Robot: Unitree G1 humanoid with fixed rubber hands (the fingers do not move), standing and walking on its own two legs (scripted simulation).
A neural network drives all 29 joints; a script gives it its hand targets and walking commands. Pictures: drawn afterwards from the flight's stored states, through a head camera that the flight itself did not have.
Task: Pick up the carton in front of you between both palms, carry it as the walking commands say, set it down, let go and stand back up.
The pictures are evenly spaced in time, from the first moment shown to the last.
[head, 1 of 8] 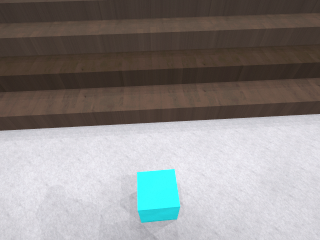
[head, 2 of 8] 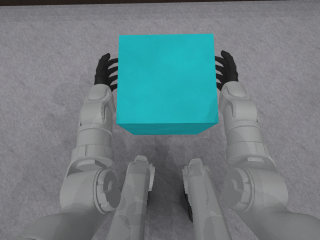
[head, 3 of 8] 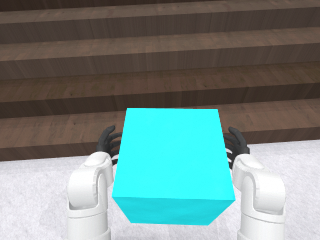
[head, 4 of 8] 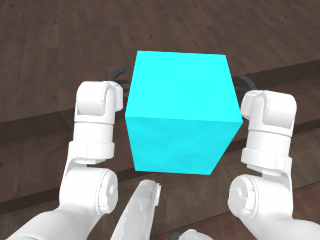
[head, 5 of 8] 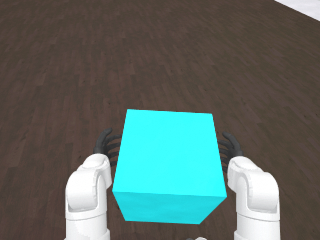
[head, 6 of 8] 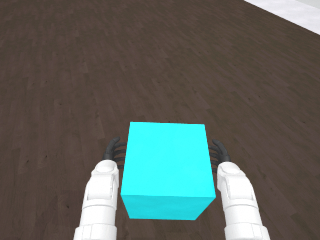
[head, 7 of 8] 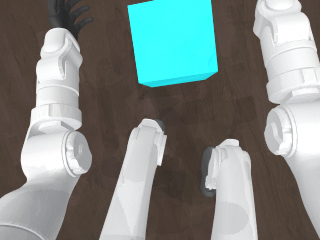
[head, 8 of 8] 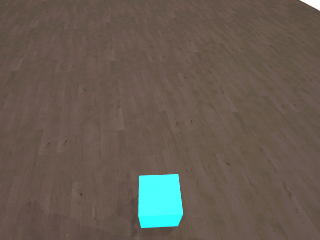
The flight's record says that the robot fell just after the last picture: no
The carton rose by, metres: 2.24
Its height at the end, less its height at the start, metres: +1.48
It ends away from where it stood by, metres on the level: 5.87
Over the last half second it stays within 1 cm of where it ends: yes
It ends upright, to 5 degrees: yes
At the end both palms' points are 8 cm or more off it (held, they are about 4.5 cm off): yes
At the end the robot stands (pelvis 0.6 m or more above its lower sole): yes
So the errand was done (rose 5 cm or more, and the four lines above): yes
